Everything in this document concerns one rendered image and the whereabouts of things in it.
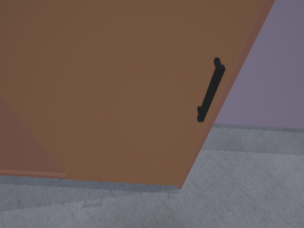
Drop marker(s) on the handle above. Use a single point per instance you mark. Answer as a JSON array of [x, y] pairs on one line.
[[211, 91]]

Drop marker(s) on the wardrobe door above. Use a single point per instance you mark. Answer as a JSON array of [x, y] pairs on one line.
[[19, 150], [111, 88]]

